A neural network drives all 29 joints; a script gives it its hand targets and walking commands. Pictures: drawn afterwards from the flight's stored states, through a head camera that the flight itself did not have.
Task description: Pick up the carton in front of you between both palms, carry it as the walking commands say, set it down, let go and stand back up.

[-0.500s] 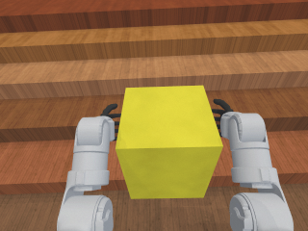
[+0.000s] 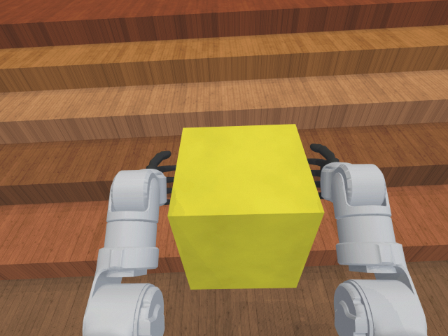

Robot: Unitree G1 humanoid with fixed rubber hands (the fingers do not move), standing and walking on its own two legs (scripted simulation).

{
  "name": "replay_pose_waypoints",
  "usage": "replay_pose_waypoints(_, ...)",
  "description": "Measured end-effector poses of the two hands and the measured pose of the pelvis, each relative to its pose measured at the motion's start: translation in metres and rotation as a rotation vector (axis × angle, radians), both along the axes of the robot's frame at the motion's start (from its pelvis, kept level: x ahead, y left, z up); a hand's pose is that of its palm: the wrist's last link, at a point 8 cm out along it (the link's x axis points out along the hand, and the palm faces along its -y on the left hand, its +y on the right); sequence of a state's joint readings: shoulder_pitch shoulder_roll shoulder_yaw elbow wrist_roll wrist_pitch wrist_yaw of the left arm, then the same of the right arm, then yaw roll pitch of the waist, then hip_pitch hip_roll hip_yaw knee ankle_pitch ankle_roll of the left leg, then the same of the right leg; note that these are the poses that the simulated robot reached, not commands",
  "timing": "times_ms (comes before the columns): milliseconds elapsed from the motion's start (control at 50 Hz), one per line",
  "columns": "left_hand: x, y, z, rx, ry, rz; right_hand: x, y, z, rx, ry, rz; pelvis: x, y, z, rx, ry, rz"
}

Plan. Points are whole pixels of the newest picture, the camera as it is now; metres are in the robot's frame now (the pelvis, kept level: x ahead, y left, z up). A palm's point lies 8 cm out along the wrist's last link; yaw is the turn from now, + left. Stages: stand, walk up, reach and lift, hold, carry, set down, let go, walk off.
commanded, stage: carry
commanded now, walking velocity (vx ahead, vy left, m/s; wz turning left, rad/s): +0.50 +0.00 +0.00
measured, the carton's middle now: (241, 209) +0.35 +0.00 +0.05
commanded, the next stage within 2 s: none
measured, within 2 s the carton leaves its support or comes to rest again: neither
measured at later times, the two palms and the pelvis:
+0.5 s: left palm (148, 132) +0.45 +0.17 +0.17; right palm (307, 124) +0.46 -0.13 +0.17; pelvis +0.08 +0.01 +0.00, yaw +0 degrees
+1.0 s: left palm (142, 55) +0.72 +0.23 +0.21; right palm (262, 58) +0.68 -0.07 +0.21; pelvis +0.31 +0.13 +0.08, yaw +0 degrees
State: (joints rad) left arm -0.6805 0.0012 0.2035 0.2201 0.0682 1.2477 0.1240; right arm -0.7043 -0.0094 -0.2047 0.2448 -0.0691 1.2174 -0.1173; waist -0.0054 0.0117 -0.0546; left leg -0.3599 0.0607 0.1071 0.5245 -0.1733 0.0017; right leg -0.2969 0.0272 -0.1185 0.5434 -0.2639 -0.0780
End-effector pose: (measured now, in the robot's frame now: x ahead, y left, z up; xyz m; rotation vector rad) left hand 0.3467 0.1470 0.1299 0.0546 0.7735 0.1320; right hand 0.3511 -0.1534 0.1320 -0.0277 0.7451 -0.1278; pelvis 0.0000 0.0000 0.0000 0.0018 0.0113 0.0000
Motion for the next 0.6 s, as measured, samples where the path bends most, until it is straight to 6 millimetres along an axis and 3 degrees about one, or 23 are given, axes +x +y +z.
replay_pose_waypoints(140,0.006,0.000,0.014,0.004,-0.040,0.000,0.008,0.000,0.016,-0.005,-0.040,0.005,0.006,0.000,0.000,0.000,0.011,-0.001)
replay_pose_waypoints(300,0.044,0.017,0.043,-0.014,-0.095,0.007,0.049,0.018,0.052,-0.017,-0.095,0.012,0.034,0.012,-0.005,0.018,0.042,0.001)
replay_pose_waypoints(440,0.083,0.020,0.044,-0.005,-0.034,0.023,0.085,0.020,0.040,-0.001,-0.034,0.020,0.070,0.013,-0.005,-0.007,0.058,0.007)
replay_pose_waypoints(600,0.127,0.034,0.036,-0.015,-0.030,0.051,0.148,0.035,0.044,0.023,-0.029,0.027,0.111,0.016,0.004,0.005,0.078,-0.003)
